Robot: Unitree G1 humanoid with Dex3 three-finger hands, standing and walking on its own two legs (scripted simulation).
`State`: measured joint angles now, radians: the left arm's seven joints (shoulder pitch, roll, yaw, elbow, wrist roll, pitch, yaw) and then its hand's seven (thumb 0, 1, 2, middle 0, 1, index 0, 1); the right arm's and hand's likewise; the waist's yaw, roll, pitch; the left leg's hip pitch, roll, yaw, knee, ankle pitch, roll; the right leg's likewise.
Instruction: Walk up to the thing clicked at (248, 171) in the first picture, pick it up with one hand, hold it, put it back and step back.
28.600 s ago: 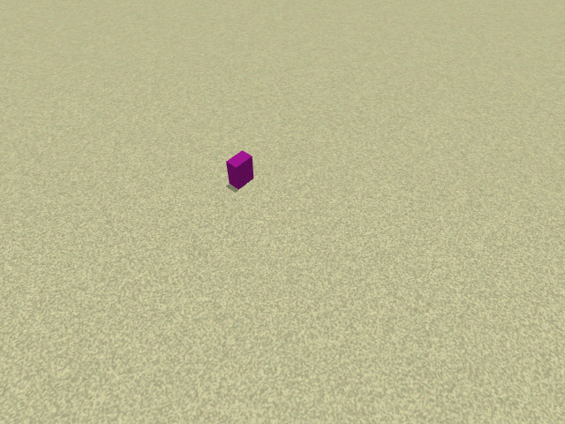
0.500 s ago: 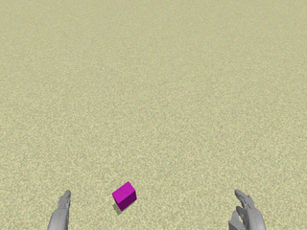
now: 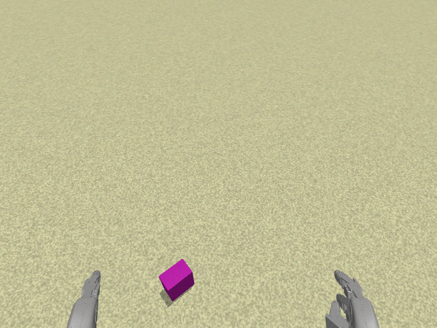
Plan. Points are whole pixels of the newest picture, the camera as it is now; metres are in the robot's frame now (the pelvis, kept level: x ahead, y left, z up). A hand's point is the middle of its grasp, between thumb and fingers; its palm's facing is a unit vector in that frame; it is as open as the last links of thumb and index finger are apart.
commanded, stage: home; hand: left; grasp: from the side
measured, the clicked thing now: (177, 280) +0.43 +0.17 -0.65
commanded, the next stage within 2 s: stand in 0.20 s
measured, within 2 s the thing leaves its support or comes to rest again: neither
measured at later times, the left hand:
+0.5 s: hand (115, 318) +0.18 +0.19 -0.06, palm faces +0.10 -0.96 -0.28, open 15.8 cm
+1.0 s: hand out of the picture +0.07 +0.26 -0.11, palm faces +0.00 -0.94 -0.34, open 7.5 cm
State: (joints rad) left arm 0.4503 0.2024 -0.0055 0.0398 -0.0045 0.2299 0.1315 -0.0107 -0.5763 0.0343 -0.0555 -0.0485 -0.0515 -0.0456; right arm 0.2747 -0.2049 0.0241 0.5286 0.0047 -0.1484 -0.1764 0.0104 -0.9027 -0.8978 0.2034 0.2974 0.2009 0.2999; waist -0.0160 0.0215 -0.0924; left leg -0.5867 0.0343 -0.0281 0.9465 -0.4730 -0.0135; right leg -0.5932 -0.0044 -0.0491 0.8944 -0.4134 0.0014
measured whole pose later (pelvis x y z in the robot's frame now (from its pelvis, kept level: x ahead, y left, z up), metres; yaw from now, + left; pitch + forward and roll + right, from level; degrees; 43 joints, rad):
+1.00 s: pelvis +0.00 +0.02 +0.04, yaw +0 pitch -2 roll +0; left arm 0.22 0.33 0.02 0.91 0.04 0.00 0.02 0.01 0.87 0.89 -0.21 -0.30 -0.20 -0.30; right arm 0.21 -0.31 -0.04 0.95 -0.05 0.00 -0.01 0.01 -0.91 -0.90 0.20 0.30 0.20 0.30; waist 0.01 -0.02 0.04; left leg -0.26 -0.01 0.00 0.62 -0.32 0.02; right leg -0.28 -0.05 -0.02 0.60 -0.28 0.03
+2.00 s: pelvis +0.00 +0.00 +0.06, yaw +0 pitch -3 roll +0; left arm 0.09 0.32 0.01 1.16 0.02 -0.02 0.00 0.00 0.90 0.90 -0.21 -0.30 -0.20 -0.30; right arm 0.12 -0.32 -0.01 1.15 -0.02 0.00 0.00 0.00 -0.91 -0.90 0.20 0.30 0.20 0.30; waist 0.00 0.01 0.06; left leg -0.09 0.01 0.00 0.33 -0.18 -0.01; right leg -0.13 -0.02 -0.03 0.35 -0.16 0.00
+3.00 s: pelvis -0.02 +0.00 +0.05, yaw -2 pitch -1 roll +0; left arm 0.07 0.36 0.07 1.02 0.02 0.01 0.01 0.01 0.90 0.90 -0.21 -0.30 -0.21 -0.30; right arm 0.08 -0.38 -0.05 1.03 -0.01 0.04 0.01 0.00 -0.91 -0.90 0.20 0.30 0.20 0.30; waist 0.01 0.00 0.14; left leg -0.31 -0.03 -0.04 0.80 -0.45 0.02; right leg -0.27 -0.01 0.00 0.47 -0.18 -0.02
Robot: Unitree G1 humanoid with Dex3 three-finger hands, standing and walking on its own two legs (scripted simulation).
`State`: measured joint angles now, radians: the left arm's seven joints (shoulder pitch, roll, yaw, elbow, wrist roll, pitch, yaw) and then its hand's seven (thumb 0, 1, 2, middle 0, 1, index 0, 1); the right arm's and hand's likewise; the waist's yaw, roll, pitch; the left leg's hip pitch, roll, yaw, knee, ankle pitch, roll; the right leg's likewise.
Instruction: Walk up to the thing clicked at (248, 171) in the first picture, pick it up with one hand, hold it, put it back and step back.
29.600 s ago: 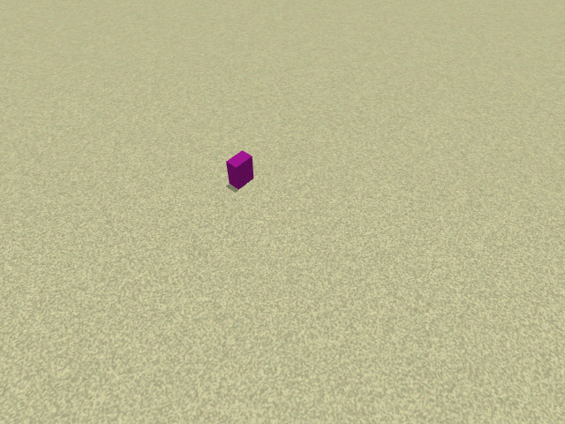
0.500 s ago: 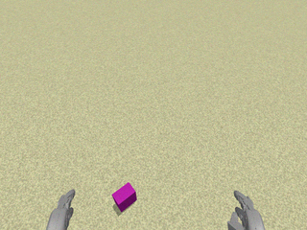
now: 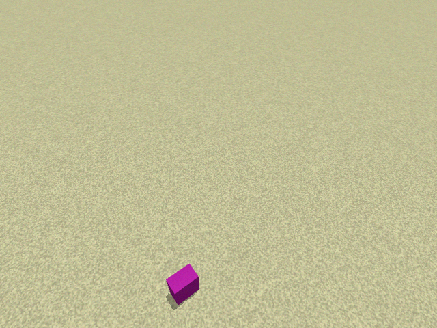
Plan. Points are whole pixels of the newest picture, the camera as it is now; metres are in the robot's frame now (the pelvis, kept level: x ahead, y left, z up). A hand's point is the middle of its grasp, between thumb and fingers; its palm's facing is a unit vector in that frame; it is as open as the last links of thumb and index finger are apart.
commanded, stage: stand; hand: left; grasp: from the side
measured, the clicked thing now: (183, 284) +0.43 +0.15 -0.69
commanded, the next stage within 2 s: step back in 1.82 s
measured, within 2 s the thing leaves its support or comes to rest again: neither
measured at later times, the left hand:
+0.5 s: hand out of the picture +0.02 +0.24 -0.14, palm faces -0.01 -0.94 -0.35, open 7.4 cm
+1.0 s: hand out of the picture +0.08 +0.22 -0.14, palm faces -0.01 -0.94 -0.33, open 7.4 cm
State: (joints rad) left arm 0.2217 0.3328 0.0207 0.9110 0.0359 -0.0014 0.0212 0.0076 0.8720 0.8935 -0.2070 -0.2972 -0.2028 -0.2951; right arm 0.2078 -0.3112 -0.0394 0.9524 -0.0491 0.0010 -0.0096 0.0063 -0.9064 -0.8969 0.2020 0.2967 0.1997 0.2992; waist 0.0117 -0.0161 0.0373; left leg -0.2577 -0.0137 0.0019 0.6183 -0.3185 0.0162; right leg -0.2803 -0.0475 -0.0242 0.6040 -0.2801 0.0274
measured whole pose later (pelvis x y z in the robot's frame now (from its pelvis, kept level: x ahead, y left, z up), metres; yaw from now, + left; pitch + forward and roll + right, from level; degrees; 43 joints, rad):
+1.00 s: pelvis +0.01 -0.02 +0.02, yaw -1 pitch -3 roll +0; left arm 0.09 0.32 0.01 1.16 0.02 -0.02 0.00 0.00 0.90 0.90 -0.21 -0.30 -0.20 -0.30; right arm 0.12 -0.32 -0.01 1.15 -0.02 0.00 0.00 0.00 -0.91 -0.90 0.20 0.30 0.20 0.30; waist 0.00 0.01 0.06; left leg -0.09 0.01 0.00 0.33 -0.18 -0.01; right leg -0.13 -0.02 -0.03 0.35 -0.16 0.00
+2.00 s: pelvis -0.01 -0.02 +0.01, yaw -2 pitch -1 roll +0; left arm 0.07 0.36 0.07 1.02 0.02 0.01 0.01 0.01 0.90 0.90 -0.21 -0.30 -0.21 -0.30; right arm 0.08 -0.38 -0.05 1.03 -0.01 0.04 0.01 0.00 -0.91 -0.90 0.20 0.30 0.20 0.30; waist 0.01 0.00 0.14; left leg -0.31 -0.03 -0.04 0.80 -0.45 0.02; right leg -0.27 -0.01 0.00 0.47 -0.18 -0.02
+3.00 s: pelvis -0.24 +0.03 -0.01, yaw -2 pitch -2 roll +0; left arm 0.13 0.37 0.07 0.74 0.03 0.05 0.00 0.01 0.90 0.90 -0.21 -0.30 -0.21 -0.30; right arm 0.19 -0.40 -0.05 0.87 -0.02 0.03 -0.02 0.00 -0.91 -0.90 0.20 0.30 0.20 0.30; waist 0.00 -0.02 0.18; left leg -0.22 -0.03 -0.03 0.64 -0.38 0.00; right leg -0.38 -0.01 -0.03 0.66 -0.25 -0.03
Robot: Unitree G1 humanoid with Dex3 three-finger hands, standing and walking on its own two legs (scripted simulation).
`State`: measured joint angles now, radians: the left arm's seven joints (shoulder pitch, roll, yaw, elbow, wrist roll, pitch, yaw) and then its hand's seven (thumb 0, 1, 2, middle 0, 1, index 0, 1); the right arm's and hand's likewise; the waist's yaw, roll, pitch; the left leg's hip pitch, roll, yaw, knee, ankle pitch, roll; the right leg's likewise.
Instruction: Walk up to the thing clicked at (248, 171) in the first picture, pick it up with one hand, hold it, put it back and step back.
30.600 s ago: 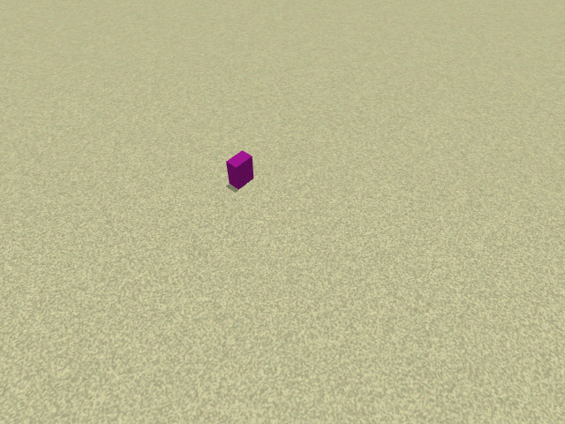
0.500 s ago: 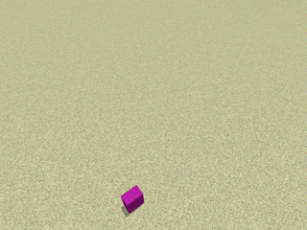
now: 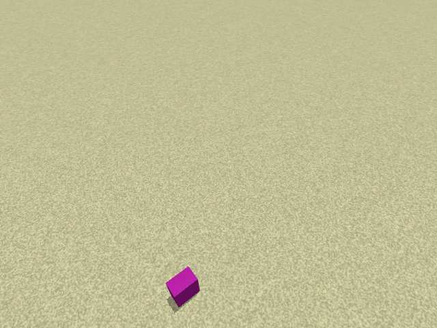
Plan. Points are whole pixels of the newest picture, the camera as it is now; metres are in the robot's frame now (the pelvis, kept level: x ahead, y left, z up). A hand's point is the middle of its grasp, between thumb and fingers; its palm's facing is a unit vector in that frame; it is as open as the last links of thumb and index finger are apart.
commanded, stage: stand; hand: left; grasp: from the side
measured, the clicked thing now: (183, 287) +0.43 +0.17 -0.71
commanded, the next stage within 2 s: step back in 0.82 s
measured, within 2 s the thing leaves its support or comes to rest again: neither
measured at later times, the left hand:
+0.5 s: hand out of the picture +0.08 +0.24 -0.16, palm faces +0.00 -0.94 -0.34, open 7.4 cm
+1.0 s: hand out of the picture +0.09 +0.26 -0.16, palm faces -0.02 -0.93 -0.38, open 7.4 cm
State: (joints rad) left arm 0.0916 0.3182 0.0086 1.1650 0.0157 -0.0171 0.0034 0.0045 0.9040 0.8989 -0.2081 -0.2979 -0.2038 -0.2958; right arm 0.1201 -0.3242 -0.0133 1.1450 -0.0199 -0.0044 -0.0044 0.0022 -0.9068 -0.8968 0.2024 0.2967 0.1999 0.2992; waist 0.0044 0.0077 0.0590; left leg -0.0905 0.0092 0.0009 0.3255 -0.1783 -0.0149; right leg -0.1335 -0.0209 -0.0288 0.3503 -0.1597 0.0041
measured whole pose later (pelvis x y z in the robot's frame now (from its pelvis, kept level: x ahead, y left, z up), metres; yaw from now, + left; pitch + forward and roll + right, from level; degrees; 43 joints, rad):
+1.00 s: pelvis -0.02 +0.00 -0.01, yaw -2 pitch -1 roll +0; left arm 0.07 0.36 0.07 1.02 0.02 0.01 0.01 0.01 0.90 0.90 -0.21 -0.30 -0.21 -0.30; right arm 0.08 -0.38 -0.05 1.03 -0.01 0.04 0.01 0.00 -0.91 -0.90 0.20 0.30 0.20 0.30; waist 0.01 0.00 0.14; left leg -0.31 -0.03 -0.04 0.80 -0.45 0.02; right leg -0.27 -0.01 0.00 0.47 -0.18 -0.02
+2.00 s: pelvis -0.25 +0.05 -0.03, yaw -1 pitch -2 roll +0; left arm 0.13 0.37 0.07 0.74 0.03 0.05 0.00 0.01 0.90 0.90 -0.21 -0.30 -0.21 -0.30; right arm 0.19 -0.40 -0.05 0.87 -0.02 0.03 -0.02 0.00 -0.91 -0.90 0.20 0.30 0.20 0.30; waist 0.00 -0.02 0.18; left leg -0.22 -0.03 -0.03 0.64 -0.38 0.00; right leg -0.38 -0.01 -0.03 0.66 -0.25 -0.03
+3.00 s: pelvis -0.59 +0.00 -0.03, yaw -5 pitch -2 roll -1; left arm 0.19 0.40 0.07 0.89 0.03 0.02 0.00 0.01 0.90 0.90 -0.21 -0.30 -0.20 -0.30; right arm 0.11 -0.39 -0.04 0.84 -0.04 0.04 0.00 0.00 -0.90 -0.90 0.21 0.30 0.20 0.30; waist 0.02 0.01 0.14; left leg -0.43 0.07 0.01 0.67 -0.21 0.00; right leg -0.20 0.03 0.05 0.64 -0.42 0.00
